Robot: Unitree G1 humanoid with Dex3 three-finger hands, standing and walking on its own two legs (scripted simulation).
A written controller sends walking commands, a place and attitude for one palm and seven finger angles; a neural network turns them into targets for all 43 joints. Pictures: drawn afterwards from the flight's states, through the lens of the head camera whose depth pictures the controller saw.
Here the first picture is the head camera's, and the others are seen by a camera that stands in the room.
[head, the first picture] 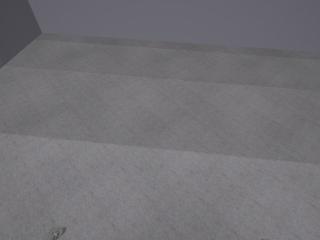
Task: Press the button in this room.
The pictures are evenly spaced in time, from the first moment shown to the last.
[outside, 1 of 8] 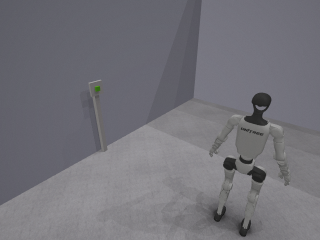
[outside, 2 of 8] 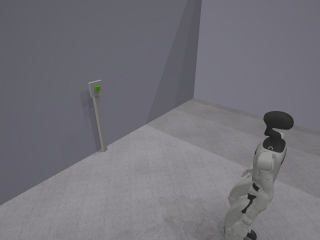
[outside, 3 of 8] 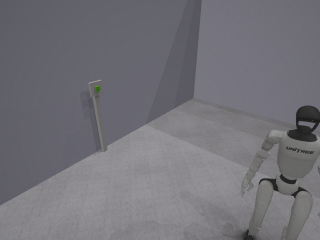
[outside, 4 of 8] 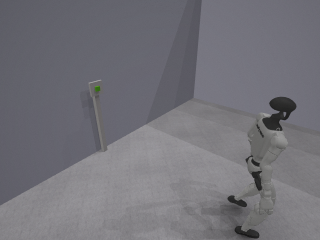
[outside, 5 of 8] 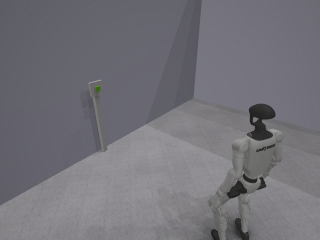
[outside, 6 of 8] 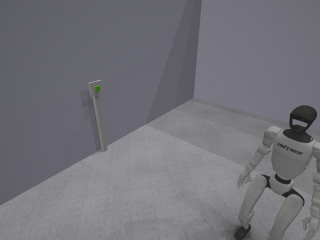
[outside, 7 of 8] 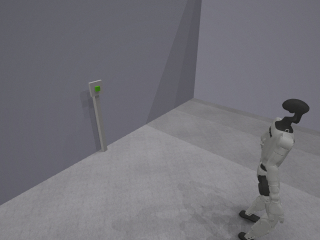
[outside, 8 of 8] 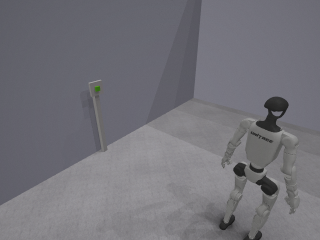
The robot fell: no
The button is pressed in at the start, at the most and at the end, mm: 0 0 0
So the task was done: no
